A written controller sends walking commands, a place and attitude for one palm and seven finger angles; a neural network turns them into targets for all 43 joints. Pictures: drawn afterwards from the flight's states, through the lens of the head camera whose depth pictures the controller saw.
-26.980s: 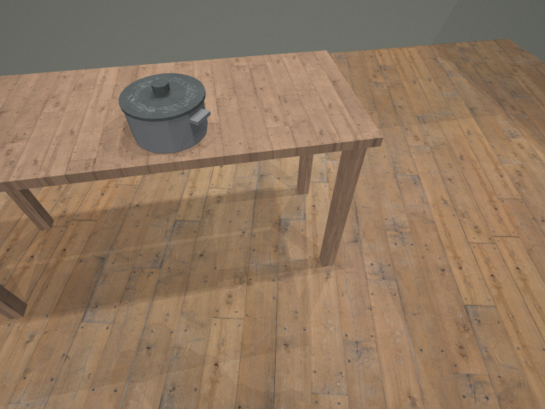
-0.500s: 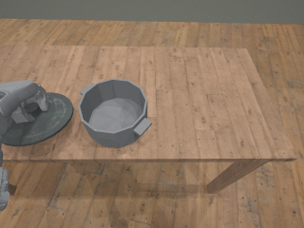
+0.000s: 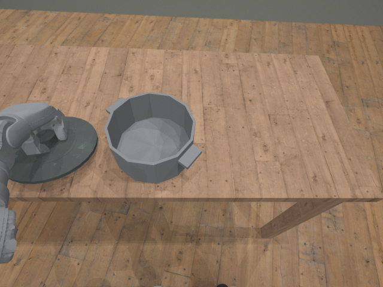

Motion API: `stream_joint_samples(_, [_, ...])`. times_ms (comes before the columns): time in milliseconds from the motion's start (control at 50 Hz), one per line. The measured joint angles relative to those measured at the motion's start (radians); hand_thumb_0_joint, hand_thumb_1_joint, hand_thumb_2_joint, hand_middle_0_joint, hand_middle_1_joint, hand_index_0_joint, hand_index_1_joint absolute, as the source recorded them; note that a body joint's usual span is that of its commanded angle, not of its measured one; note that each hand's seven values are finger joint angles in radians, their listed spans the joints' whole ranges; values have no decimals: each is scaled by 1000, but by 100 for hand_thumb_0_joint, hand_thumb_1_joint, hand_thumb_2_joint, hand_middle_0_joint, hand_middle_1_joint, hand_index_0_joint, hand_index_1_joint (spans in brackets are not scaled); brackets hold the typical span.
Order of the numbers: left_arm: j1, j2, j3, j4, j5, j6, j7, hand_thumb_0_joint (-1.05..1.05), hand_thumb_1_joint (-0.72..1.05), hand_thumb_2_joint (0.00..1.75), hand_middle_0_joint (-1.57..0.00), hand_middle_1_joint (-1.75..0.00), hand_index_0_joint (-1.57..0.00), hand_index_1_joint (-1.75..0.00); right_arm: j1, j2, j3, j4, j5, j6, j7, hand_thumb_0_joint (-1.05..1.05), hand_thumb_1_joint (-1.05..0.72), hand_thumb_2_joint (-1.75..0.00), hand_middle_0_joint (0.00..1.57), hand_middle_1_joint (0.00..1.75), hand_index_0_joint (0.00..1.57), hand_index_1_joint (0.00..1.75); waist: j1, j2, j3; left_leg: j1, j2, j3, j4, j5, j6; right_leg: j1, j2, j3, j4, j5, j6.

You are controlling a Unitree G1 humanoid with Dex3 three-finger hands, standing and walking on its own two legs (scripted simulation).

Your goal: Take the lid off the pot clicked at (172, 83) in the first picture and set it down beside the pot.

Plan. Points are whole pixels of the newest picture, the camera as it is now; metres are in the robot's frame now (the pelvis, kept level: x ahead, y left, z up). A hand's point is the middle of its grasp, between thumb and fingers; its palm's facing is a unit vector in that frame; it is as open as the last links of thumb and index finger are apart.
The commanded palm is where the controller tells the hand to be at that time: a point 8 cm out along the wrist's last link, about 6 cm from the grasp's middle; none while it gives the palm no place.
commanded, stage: lower the lid onto the table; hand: left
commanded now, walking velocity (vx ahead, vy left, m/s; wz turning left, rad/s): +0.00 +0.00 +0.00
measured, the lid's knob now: (46, 138) +0.44 +0.32 +0.00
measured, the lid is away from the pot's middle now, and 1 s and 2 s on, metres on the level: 0.24 0.24 0.24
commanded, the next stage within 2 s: open the fingers wide in 0.16 s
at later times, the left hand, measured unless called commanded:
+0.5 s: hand (42, 145) +0.41 +0.32 +0.01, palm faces -0.47 -0.08 -0.88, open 6.7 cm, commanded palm +0.43 +0.32 +0.07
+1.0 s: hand (39, 145) +0.41 +0.32 +0.02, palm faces -0.50 -0.07 -0.86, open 8.7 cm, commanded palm +0.44 +0.32 +0.07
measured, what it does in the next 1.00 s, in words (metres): stands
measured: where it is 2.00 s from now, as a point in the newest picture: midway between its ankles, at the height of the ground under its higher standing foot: outside the picture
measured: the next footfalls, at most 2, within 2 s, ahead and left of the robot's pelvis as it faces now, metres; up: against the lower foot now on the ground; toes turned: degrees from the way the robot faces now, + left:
none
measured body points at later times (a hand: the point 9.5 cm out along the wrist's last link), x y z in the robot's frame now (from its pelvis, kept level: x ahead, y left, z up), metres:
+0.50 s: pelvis +0.00 +0.00 -0.01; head +0.09 +0.02 +0.43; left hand +0.43 +0.32 +0.06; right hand +0.02 -0.28 -0.12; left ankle -0.01 +0.06 -0.73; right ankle +0.00 -0.17 -0.73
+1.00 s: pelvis -0.01 -0.01 -0.01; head +0.08 +0.01 +0.43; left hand +0.43 +0.32 +0.07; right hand +0.03 -0.29 -0.13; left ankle -0.01 +0.06 -0.73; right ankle +0.00 -0.17 -0.73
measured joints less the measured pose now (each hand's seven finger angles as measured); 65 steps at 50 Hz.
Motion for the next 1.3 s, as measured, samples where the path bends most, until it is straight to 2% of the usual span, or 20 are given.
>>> stream_joint_samples(260, [-34, -7, -12, 34, 10, 12, 44, 3, 32, 63, -73, -91, -79, -93, 28, -8, -8, 7, -6, 14, 15, 1, -90, -90, 20, 30, 21, 30, -8, 0, -14, -62, 2, 7, 52, -24, 7, -63, 1, 9, 49, -19, -8])
stream_joint_samples(360, [40, -3, 46, -20, 14, -7, 64, 2, 32, 62, -73, -92, -78, -93, 35, -2, -16, -7, -13, 38, 30, 1, -90, -90, 20, 30, 21, 30, -14, 0, -21, -69, 7, 16, 62, -30, 6, -75, 5, 18, 59, -22, -4])
stream_joint_samples(460, [60, -12, 47, -24, 18, -11, 85, 2, 34, 62, -71, -93, -76, -94, 34, 5, -14, -4, -11, 52, 36, 1, -90, -90, 20, 30, 21, 30, -9, -2, -24, -65, 9, 11, 67, -33, 5, -69, 8, 14, 62, -25, -5])
stream_joint_samples(540, [53, -13, 27, -14, 20, 7, 92, 2, 36, 62, -69, -93, -74, -95, 26, 5, -11, -7, -6, 49, 36, 1, -90, -90, 20, 30, 21, 30, -4, -1, -22, -66, 10, 6, 72, -32, 3, -67, 8, 10, 66, -26, -8])
stream_joint_samples(780, [25, -1, 11, 3, -5, 14, 68, 1, 37, 64, -62, -96, -65, -97, 4, -5, -1, -17, 3, 30, 24, 1, -90, -90, 20, 30, 21, 30, 6, 0, -26, -68, 12, 2, 85, -33, -1, -70, 10, 7, 84, -31, 3])
stream_joint_samples(1000, [-6, 23, 3, 5, 2, 9, 24, 0, 25, 61, -49, -96, -50, -95, 14, -15, 1, -27, 5, 24, 12, 1, -90, -90, 20, 30, 21, 30, 2, -3, -19, -107, 17, -2, 114, -39, -6, -111, 13, 5, 116, -40, 7])
stream_joint_samples(1180, [-9, 46, 37, 4, 2, -1, 18, 0, 12, 54, -36, -95, -37, -95, 34, -13, -1, -21, 4, 29, 10, 1, -90, -90, 20, 30, 21, 30, -13, -3, -25, -125, 24, 0, 127, -50, -9, -130, 20, 8, 127, -47, 6])
stream_joint_samples(1300, [27, 39, 65, -27, -2, -16, 18, 0, 9, 51, -33, -95, -33, -95, 38, -8, -8, -18, 0, 46, 19, 1, -90, -90, 20, 30, 21, 30, -11, 6, -28, -114, 24, 4, 119, -51, -9, -120, 21, 12, 118, -46, 7])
